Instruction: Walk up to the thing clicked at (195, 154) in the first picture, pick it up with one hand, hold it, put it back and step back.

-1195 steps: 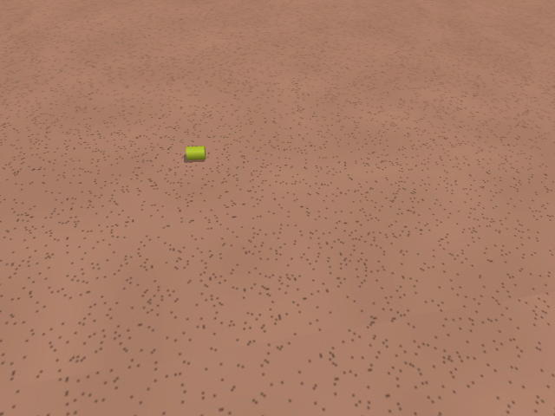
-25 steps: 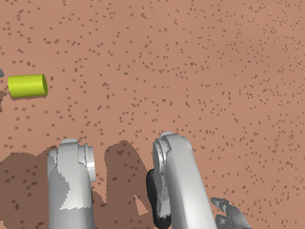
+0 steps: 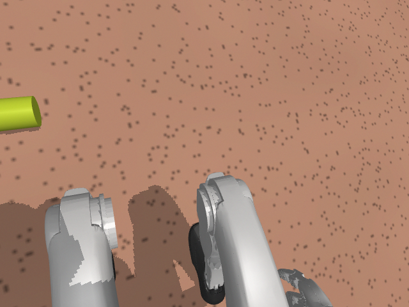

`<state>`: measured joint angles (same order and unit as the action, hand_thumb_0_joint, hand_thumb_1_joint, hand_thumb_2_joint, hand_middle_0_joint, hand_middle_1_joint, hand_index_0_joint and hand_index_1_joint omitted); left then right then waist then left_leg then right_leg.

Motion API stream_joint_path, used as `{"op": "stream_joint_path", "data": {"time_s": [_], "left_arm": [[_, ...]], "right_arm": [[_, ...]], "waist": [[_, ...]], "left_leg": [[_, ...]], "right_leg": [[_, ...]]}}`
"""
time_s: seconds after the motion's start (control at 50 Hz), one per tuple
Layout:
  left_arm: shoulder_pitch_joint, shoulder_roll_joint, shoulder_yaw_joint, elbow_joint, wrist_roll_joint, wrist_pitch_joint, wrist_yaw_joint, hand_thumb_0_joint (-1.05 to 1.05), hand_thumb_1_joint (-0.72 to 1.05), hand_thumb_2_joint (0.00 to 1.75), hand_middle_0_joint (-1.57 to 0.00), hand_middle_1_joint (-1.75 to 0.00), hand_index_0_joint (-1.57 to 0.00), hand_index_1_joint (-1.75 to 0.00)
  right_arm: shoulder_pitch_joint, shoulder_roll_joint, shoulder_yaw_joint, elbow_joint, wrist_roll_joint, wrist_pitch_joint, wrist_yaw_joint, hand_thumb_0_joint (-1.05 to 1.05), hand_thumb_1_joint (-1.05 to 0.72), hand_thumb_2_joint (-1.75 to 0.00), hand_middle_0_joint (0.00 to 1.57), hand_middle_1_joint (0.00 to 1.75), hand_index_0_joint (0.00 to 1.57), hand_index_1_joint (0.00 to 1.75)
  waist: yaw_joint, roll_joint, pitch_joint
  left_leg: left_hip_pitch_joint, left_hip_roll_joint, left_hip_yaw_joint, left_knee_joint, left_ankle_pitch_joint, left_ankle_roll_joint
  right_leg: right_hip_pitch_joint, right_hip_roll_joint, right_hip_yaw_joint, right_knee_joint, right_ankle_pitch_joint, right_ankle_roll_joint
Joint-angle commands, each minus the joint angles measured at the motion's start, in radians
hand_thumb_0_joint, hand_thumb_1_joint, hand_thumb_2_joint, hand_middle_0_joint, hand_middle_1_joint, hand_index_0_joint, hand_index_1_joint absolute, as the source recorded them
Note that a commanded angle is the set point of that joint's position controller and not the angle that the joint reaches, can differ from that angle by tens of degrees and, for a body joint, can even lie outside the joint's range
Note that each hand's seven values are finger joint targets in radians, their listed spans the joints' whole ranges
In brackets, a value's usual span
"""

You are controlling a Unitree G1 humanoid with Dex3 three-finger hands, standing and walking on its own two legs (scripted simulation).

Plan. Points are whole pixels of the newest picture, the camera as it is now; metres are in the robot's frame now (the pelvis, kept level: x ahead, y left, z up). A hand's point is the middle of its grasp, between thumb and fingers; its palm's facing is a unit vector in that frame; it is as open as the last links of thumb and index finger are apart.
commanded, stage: rise first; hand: left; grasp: from above
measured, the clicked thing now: (12, 113) +0.50 +0.33 -0.30
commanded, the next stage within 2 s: none
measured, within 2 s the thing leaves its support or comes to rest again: neither
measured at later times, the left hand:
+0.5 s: hand out of the picture +0.44 +0.37 -0.18, palm faces -0.44 -0.11 -0.89, open 13.7 cm
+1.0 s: hand out of the picture +0.45 +0.37 -0.18, palm faces -0.44 -0.12 -0.89, open 13.9 cm
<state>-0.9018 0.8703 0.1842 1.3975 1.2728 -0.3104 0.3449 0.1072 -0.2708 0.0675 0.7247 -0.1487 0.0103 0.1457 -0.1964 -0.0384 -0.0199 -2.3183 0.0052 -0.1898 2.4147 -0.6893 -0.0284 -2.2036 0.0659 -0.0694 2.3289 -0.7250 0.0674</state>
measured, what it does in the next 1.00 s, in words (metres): stands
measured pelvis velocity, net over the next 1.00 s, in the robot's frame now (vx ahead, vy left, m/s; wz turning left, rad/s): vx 0.00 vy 0.01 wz -0.03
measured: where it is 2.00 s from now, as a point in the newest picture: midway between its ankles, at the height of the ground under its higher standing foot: (158, 287)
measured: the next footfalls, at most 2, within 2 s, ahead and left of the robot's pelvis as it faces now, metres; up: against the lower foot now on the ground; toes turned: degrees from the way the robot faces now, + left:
none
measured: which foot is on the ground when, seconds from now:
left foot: down 0.00-1.00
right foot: down 0.00-1.00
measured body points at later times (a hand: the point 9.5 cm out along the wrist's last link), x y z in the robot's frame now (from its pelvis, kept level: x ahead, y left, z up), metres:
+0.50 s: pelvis +0.00 +0.00 -0.01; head +0.24 +0.10 +0.35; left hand +0.46 +0.37 -0.13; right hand +0.07 -0.27 -0.11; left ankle +0.07 +0.13 -0.30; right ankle +0.09 -0.13 -0.30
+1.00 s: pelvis +0.00 +0.01 -0.01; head +0.25 +0.11 +0.35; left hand +0.47 +0.38 -0.13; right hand +0.06 -0.27 -0.10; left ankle +0.07 +0.13 -0.30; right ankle +0.09 -0.13 -0.30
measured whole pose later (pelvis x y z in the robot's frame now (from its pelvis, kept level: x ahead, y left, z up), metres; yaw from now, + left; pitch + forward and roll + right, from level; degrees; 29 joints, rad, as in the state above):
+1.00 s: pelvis +0.00 +0.01 -0.01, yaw -2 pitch +32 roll -12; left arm -1.01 0.99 0.17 1.49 1.29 -0.30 0.35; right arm 0.11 -0.28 0.15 0.70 -0.17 0.00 0.15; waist -0.26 -0.06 0.03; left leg -2.36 0.00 -0.22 2.46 -0.68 -0.02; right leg -2.22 0.07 -0.09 2.35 -0.71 0.07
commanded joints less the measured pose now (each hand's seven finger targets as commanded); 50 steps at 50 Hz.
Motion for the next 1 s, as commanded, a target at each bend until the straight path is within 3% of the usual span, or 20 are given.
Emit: {"op": "stream_joint_path", "data": {"time_s": [0.0,0.06,0.22,0.28,0.36,0.46,0.5,0.58,0.66,0.7,0.86,0.92,0.98], "left_arm": [[-0.285,0.320,0.046,-0.128,-0.013,-0.007,0.045,0.00,-0.41,0.89,-0.18,-0.91,-0.18,-0.90],[-0.283,0.314,0.036,-0.105,-0.008,-0.006,0.054,0.00,-0.51,0.99,-0.14,-0.92,-0.11,-0.95],[-0.324,0.334,0.029,-0.102,-0.002,0.010,0.067,0.00,-0.47,0.94,-0.14,-0.95,-0.14,-0.95],[-0.329,0.335,0.022,-0.087,0.000,0.019,0.062,0.00,-0.48,0.95,-0.13,-0.97,-0.13,-0.97],[-0.325,0.326,0.012,-0.069,-0.008,0.021,0.059,0.00,-0.48,0.94,-0.13,-0.99,-0.13,-0.98],[-0.336,0.349,0.020,-0.073,-0.012,0.023,0.048,0.00,-0.49,0.95,-0.12,-0.99,-0.12,-0.98],[-0.342,0.356,0.018,-0.068,-0.008,0.020,0.045,0.00,-0.48,0.95,-0.12,-0.98,-0.13,-0.97],[-0.348,0.372,0.026,-0.078,-0.011,0.015,0.045,0.00,-0.48,0.95,-0.12,-0.99,-0.13,-0.98],[-0.347,0.364,0.008,-0.057,0.002,0.015,0.039,0.00,-0.50,0.96,-0.12,-1.00,-0.12,-0.99],[-0.378,0.388,0.025,-0.095,-0.006,0.010,0.043,0.00,-0.49,0.96,-0.12,-0.98,-0.13,-0.98],[-0.370,0.390,0.005,-0.042,0.001,0.015,0.037,0.00,-0.51,0.98,-0.12,-0.97,-0.12,-0.98],[-0.390,0.418,0.022,-0.068,0.002,0.011,0.040,0.00,-0.51,0.97,-0.12,-0.98,-0.12,-0.99],[-0.372,0.397,-0.004,-0.030,0.005,0.013,0.034,0.00,-0.52,0.98,-0.11,-0.99,-0.11,-0.99]], "right_arm": [[0.190,-0.254,-0.069,-0.012,-0.006,0.000,-0.019,0.00,-0.90,-0.90,0.20,0.30,0.20,0.30],[0.192,-0.252,-0.054,-0.008,-0.017,-0.003,-0.017,0.00,-0.90,-0.90,0.20,0.30,0.20,0.30],[0.186,-0.260,-0.051,-0.007,-0.012,-0.008,-0.021,0.00,-0.90,-0.90,0.20,0.30,0.20,0.30],[0.195,-0.263,-0.049,0.002,-0.017,-0.011,-0.020,0.00,-0.90,-0.90,0.20,0.30,0.20,0.30],[0.195,-0.260,-0.042,0.000,-0.016,-0.013,-0.020,0.00,-0.90,-0.90,0.20,0.30,0.20,0.30],[0.193,-0.269,-0.037,-0.006,-0.013,-0.013,-0.019,0.00,-0.90,-0.90,0.20,0.30,0.20,0.30],[0.199,-0.271,-0.034,-0.014,-0.017,-0.011,-0.017,0.00,-0.90,-0.90,0.20,0.30,0.20,0.30],[0.198,-0.272,-0.026,-0.013,-0.020,-0.008,-0.018,0.00,-0.90,-0.90,0.20,0.30,0.20,0.30],[0.204,-0.275,-0.021,-0.012,-0.021,-0.006,-0.015,0.00,-0.90,-0.90,0.20,0.30,0.20,0.30],[0.204,-0.278,-0.018,-0.017,-0.022,-0.003,-0.015,0.00,-0.90,-0.90,0.20,0.30,0.20,0.30],[0.203,-0.288,-0.003,-0.026,-0.026,-0.002,-0.014,0.00,-0.90,-0.90,0.20,0.30,0.20,0.30],[0.200,-0.289,0.002,-0.031,-0.028,-0.002,-0.015,0.00,-0.90,-0.90,0.20,0.30,0.20,0.30],[0.193,-0.287,0.007,-0.033,-0.026,0.000,-0.015,0.00,-0.90,-0.90,0.20,0.30,0.20,0.30]], "waist": [[0.008,0.314,-0.683],[-0.005,0.328,-0.658],[-0.004,0.375,-0.665],[-0.022,0.360,-0.663],[-0.024,0.362,-0.634],[-0.021,0.367,-0.647],[-0.037,0.361,-0.651],[-0.030,0.379,-0.660],[-0.042,0.384,-0.644],[-0.041,0.389,-0.667],[-0.059,0.397,-0.616],[-0.056,0.423,-0.622],[-0.061,0.399,-0.617]], "left_leg": [[0.539,0.004,0.114,-0.229,0.184,0.054],[0.533,0.003,0.112,-0.224,0.191,0.053],[0.548,0.004,0.110,-0.228,0.164,0.047],[0.537,0.004,0.112,-0.208,0.186,0.052],[0.525,0.004,0.105,-0.218,0.178,0.049],[0.535,0.005,0.100,-0.219,0.191,0.047],[0.522,0.005,0.101,-0.208,0.185,0.050],[0.534,0.005,0.102,-0.206,0.210,0.049],[0.549,0.009,0.093,-0.204,0.226,0.048],[0.544,0.008,0.099,-0.199,0.228,0.051],[0.548,0.013,0.084,-0.205,0.217,0.047],[0.543,0.012,0.087,-0.213,0.191,0.045],[0.529,0.013,0.085,-0.206,0.184,0.049]], "right_leg": [[0.272,0.018,-0.105,-0.226,0.233,-0.094],[0.270,0.016,-0.111,-0.215,0.240,-0.094],[0.232,0.018,-0.116,-0.207,0.221,-0.099],[0.245,0.017,-0.113,-0.207,0.245,-0.093],[0.240,0.016,-0.118,-0.203,0.240,-0.096],[0.239,0.014,-0.121,-0.196,0.249,-0.097],[0.255,0.017,-0.122,-0.201,0.249,-0.094],[0.261,0.015,-0.121,-0.197,0.266,-0.093],[0.248,0.019,-0.127,-0.194,0.275,-0.095],[0.273,0.018,-0.123,-0.201,0.283,-0.091],[0.241,0.016,-0.134,-0.192,0.269,-0.092],[0.248,0.019,-0.134,-0.198,0.251,-0.094],[0.239,0.023,-0.136,-0.199,0.247,-0.095]]}}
